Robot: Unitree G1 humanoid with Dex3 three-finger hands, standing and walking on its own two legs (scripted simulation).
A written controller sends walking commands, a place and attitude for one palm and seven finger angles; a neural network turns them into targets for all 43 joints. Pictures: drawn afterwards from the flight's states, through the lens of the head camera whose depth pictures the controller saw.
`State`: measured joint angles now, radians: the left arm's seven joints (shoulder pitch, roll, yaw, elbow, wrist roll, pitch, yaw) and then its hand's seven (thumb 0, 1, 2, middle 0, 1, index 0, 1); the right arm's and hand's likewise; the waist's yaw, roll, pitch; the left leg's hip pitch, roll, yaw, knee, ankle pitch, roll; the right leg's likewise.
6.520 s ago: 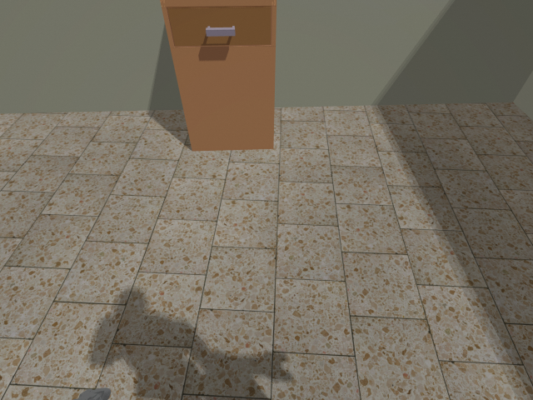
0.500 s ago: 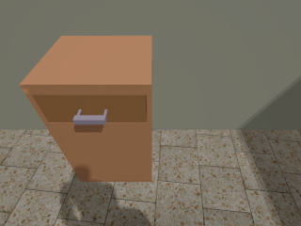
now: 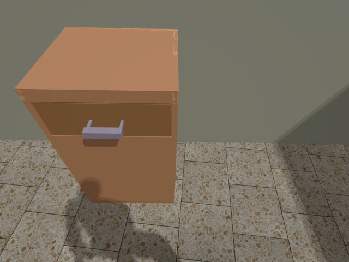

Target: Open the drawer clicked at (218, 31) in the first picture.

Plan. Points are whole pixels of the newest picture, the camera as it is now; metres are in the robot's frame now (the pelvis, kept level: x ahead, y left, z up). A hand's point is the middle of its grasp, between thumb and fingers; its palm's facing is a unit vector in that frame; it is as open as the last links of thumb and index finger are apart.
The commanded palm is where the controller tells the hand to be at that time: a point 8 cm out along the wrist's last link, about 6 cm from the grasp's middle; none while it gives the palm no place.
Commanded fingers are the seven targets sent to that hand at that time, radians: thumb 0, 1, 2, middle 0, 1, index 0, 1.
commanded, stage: come to a stop and stand still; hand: left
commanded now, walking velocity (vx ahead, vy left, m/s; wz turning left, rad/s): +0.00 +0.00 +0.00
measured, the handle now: (104, 127) +0.53 +0.26 -0.06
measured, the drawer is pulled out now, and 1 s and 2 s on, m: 0.00 0.00 0.00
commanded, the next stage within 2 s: look again from close up in 0.84 s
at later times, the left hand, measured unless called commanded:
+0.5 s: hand out of the picture +0.00 +0.18 -0.17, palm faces +0.02 -0.98 -0.18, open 7.3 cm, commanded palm none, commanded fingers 0.00 0.90 0.90 -0.20 -0.30 -0.20 -0.30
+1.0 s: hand out of the picture -0.08 +0.16 -0.17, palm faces +0.03 -0.99 -0.14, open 7.3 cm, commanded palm none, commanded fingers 0.00 0.90 0.90 -0.20 -0.30 -0.20 -0.30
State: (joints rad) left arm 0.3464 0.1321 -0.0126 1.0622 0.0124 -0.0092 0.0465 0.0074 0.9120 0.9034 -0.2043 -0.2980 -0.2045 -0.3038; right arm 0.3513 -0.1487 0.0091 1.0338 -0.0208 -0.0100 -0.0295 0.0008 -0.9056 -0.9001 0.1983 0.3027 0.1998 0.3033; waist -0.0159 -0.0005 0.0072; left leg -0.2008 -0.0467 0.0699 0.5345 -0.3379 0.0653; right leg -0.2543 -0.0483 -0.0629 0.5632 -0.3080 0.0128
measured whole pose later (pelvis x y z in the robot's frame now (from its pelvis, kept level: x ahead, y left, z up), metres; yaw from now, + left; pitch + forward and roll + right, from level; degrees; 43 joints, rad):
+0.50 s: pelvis -0.02 +0.01 +0.01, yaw -1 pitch -3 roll -1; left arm 0.31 0.16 -0.01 1.03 0.01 0.01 0.04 0.01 0.92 0.90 -0.20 -0.30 -0.20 -0.30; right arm 0.27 -0.17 0.00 1.05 -0.01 0.00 -0.02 0.00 -0.92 -0.90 0.20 0.30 0.20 0.30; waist 0.00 -0.01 0.00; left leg -0.14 -0.04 0.08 0.47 -0.28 0.08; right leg -0.18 -0.04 -0.05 0.45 -0.22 0.03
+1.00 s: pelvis -0.03 +0.02 +0.01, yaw -1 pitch -2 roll +0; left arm 0.39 0.09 -0.01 1.12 0.02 0.00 0.05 0.01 0.91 0.90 -0.20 -0.30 -0.20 -0.30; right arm 0.34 -0.11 0.00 1.14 -0.01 0.00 -0.03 0.00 -0.91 -0.90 0.20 0.30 0.20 0.30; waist 0.00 -0.01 0.02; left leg -0.15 -0.07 0.09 0.41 -0.23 0.10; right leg -0.20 -0.06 -0.04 0.42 -0.18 0.04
